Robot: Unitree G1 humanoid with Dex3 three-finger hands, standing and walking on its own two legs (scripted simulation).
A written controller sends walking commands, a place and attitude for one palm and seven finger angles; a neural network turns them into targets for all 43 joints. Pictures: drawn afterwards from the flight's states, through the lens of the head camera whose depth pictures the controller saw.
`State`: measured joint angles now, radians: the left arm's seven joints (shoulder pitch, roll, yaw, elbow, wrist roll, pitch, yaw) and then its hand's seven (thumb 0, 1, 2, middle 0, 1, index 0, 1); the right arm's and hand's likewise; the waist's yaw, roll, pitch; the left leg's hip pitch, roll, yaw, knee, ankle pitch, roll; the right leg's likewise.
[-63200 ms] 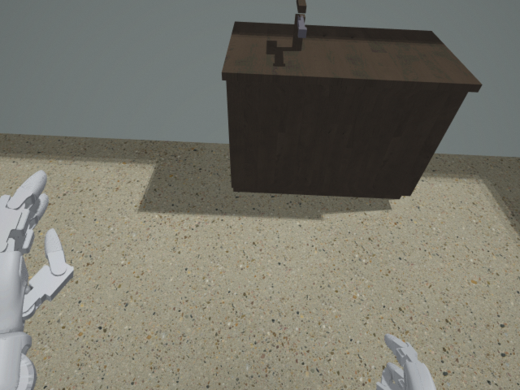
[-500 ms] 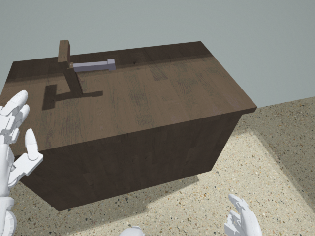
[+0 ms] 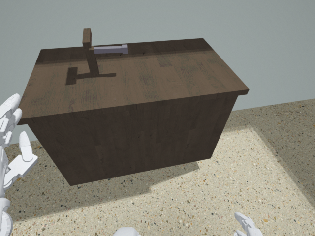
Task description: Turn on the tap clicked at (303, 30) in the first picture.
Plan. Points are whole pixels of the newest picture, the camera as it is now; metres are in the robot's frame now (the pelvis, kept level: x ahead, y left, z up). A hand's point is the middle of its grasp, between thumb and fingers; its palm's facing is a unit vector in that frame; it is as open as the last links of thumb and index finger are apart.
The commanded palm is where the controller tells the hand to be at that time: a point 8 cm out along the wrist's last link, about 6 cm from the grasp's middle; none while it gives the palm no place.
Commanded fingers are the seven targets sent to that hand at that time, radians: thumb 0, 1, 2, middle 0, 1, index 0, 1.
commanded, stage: stop stepping back and stand still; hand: left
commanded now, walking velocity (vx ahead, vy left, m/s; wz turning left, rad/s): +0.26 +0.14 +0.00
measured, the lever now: (125, 49) +0.80 +0.19 +0.09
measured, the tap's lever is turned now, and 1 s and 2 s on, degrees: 85 85 85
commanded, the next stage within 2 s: stand and check the lever's angle in 1.84 s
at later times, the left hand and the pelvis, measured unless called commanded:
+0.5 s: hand (28, 220) +0.11 +0.20 +0.17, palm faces +0.38 -0.86 -0.34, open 7.4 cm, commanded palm +0.06 +0.25 +0.19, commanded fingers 0.00 0.90 0.90 -0.20 -0.30 -0.20 -0.30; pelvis -0.10 -0.03 -0.01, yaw +0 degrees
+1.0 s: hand out of the picture +0.09 +0.20 +0.18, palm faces +0.43 -0.83 -0.35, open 7.4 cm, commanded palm +0.04 +0.24 +0.19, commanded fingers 0.00 0.90 0.90 -0.20 -0.30 -0.20 -0.30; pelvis -0.11 -0.05 +0.01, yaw +2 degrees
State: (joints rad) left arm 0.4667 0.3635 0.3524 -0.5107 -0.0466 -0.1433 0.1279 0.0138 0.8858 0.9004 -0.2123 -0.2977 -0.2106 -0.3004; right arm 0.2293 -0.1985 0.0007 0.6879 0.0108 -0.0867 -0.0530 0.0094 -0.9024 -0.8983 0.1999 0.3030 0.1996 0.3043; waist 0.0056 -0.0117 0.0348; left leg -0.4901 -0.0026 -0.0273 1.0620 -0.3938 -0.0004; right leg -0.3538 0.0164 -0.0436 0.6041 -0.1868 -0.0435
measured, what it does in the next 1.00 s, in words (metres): walks backwards: left foot, then right foot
